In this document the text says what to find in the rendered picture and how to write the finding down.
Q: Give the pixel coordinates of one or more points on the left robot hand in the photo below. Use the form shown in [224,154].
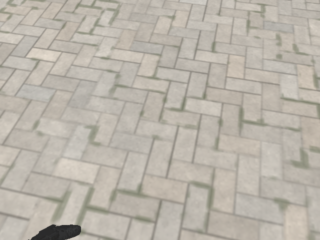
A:
[62,232]

